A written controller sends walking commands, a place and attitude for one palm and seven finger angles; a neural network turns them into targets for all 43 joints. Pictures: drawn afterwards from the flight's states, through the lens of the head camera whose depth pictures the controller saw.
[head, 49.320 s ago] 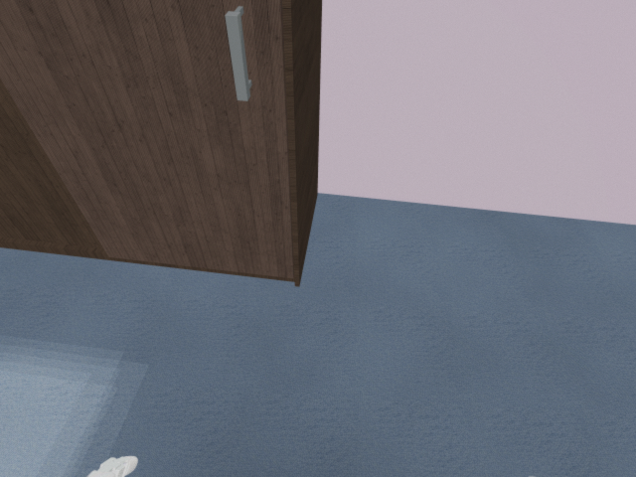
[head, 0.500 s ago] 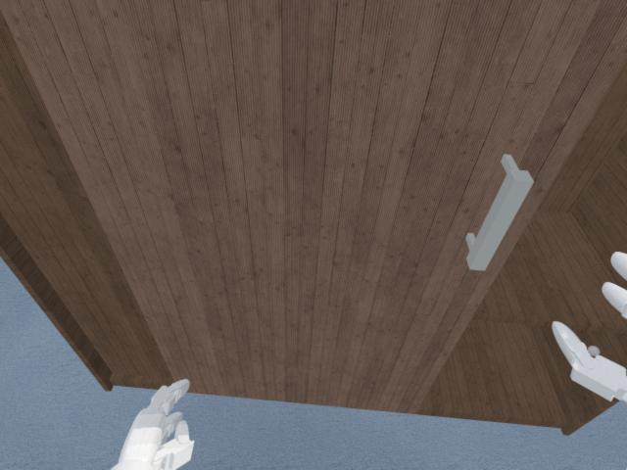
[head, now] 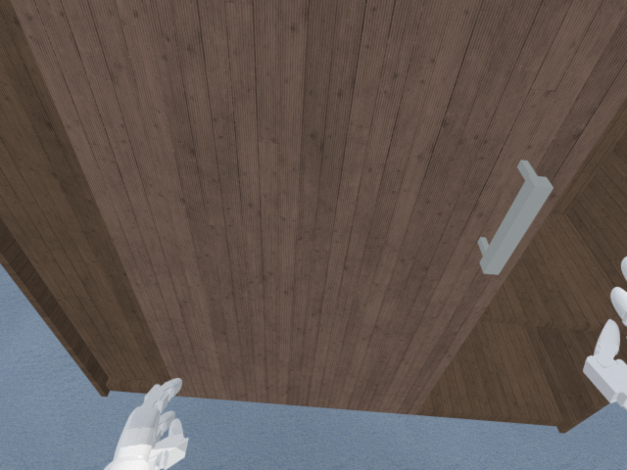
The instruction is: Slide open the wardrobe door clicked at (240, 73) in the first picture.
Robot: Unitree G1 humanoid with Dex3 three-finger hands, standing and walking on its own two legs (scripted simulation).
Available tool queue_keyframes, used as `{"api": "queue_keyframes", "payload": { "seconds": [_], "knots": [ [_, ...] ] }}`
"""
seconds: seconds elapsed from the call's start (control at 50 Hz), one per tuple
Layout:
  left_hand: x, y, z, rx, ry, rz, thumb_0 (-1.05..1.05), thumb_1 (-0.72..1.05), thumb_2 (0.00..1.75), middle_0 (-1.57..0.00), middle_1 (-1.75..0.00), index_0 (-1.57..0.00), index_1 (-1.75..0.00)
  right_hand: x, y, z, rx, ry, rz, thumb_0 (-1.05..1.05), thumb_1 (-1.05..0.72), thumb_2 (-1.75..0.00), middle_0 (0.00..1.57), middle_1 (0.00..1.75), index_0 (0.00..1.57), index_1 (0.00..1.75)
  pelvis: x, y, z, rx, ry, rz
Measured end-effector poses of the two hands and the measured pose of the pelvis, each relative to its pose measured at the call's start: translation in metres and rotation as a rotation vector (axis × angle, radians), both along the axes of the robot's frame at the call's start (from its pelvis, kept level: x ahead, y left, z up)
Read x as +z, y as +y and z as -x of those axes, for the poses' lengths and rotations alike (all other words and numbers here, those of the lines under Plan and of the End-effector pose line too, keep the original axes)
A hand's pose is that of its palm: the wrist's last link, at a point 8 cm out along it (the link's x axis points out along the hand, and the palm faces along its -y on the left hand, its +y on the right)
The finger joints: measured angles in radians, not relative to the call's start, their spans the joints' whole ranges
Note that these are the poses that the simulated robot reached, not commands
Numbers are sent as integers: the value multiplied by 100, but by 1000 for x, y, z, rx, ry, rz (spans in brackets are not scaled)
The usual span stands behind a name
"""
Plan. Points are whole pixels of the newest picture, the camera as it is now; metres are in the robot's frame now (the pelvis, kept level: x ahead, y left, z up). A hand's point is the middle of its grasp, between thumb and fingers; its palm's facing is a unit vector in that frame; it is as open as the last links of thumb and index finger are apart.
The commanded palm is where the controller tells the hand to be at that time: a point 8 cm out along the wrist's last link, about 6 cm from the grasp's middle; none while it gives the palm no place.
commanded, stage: step back with the hand held close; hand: right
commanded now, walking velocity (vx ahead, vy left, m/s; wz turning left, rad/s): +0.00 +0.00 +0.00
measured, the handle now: (506, 219) +0.44 -0.30 +0.12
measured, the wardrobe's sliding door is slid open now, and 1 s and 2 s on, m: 0.48 0.48 0.48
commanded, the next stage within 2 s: stop stepping back and stand still in 1.08 s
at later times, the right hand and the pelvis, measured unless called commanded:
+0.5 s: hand (616, 379) +0.17 -0.27 +0.16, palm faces +0.32 +0.82 -0.47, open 7.4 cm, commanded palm +0.11 -0.32 +0.17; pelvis -0.03 -0.02 -0.01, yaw +2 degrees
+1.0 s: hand out of the picture +0.03 -0.39 +0.16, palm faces +0.50 +0.80 -0.34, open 7.4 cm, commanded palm -0.02 -0.42 +0.17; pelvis -0.14 -0.11 -0.02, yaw -3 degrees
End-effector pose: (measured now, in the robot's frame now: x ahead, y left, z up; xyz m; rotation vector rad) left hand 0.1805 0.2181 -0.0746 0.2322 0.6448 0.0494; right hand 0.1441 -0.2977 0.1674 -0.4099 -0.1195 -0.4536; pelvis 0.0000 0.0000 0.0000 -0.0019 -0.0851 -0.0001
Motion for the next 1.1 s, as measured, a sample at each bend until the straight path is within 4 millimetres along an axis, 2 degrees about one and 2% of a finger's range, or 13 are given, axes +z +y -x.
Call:
{"api": "queue_keyframes", "payload": {
  "seconds": [0.12,0.24,0.34,0.42,0.5,0.68,0.82,0.92,1.0,1.06,1.1],
  "knots": [
    [-1,6,-4,10,7,5,1,90,90,-21,-30,-21,-30,3,5,-2,6,3,15,2,-89,-89,21,31,21,31,0,5,-3,0,4,4],
    [-2,12,-5,25,49,-13,1,90,90,-21,-30,-21,-30,12,0,-7,12,-23,82,2,-89,-89,21,30,21,31,-2,6,0,-3,41,-12],
    [4,14,3,72,60,-30,1,90,90,-21,-30,-21,-30,6,0,-10,68,-3,87,2,-89,-89,21,30,21,31,-3,-3,9,13,64,-15],
    [9,11,18,114,52,-39,1,90,90,-21,-30,-20,-30,5,-1,-3,127,17,102,2,-89,-89,21,30,21,31,-5,-13,20,25,72,-17],
    [11,2,38,138,57,-50,1,90,90,-21,-30,-20,-30,9,-16,12,149,6,133,2,-89,-89,22,30,21,31,-6,-25,33,28,72,-31],
    [8,-36,88,109,73,-88,1,90,90,-21,-30,-20,-30,8,-66,58,74,-68,146,2,-89,-89,22,30,21,31,-9,-57,70,-14,64,-66],
    [-4,-73,109,12,89,-74,1,90,90,-21,-30,-21,-30,9,-90,114,22,-75,165,2,-89,-89,21,30,21,31,-14,-75,107,-65,89,-79],
    [-3,-98,124,-17,72,-79,1,90,90,-21,-30,-21,-30,7,-104,152,34,-122,150,2,-89,-89,21,30,21,31,-17,-92,128,-54,56,-104],
    [3,-114,138,-6,26,-125,1,90,90,-21,-30,-21,-30,-2,-129,163,31,-228,110,1,-89,-89,21,30,21,31,-25,-111,142,-49,16,-126],
    [12,-129,151,-12,-7,-145,1,90,90,-21,-30,-21,-30,-3,-152,166,19,-272,83,1,-89,-89,21,30,21,31,-25,-126,167,-66,7,-156],
    [18,-142,163,-26,-19,-139,1,90,90,-21,-30,-21,-30,2,-167,177,23,-287,76,2,-89,-89,21,30,21,31,-22,-136,184,-99,12,-176]
  ]
}}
